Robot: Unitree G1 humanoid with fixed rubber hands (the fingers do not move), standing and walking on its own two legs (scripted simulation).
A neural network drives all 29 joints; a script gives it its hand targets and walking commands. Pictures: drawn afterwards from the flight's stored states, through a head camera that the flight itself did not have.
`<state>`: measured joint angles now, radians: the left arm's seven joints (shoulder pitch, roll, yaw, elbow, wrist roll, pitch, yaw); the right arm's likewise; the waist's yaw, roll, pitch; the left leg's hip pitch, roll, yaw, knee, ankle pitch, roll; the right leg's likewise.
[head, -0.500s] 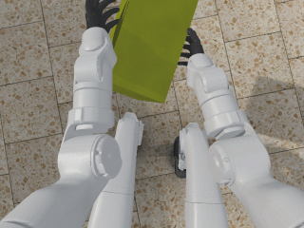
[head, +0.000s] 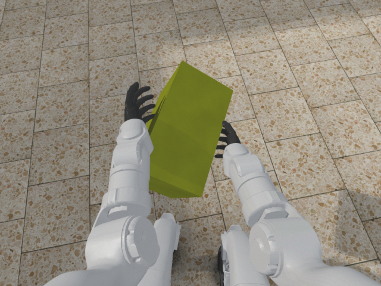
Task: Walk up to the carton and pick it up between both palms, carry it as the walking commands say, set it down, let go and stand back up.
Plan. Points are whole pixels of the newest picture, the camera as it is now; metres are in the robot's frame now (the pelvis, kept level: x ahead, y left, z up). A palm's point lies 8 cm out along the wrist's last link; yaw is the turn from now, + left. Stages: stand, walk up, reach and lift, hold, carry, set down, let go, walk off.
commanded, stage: reach and lift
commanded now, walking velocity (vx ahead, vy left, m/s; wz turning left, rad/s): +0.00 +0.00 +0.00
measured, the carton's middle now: (176, 135) +0.44 +0.10 -0.10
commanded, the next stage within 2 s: none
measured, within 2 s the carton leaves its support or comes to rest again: neither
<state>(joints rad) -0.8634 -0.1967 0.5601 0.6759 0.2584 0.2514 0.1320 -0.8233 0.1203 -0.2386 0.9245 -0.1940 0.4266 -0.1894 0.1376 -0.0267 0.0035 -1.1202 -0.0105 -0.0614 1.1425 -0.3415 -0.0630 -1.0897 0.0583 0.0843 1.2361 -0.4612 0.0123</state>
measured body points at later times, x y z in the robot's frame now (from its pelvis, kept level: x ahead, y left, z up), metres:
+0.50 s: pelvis +0.02 +0.01 +0.07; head +0.11 +0.01 +0.51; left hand +0.40 +0.18 +0.08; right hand +0.38 -0.04 +0.01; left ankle +0.11 +0.15 -0.63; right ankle +0.07 -0.11 -0.63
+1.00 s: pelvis +0.04 +0.01 +0.10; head +0.05 +0.01 +0.55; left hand +0.39 +0.18 +0.14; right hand +0.37 -0.04 +0.07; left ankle +0.11 +0.15 -0.63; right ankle +0.07 -0.11 -0.63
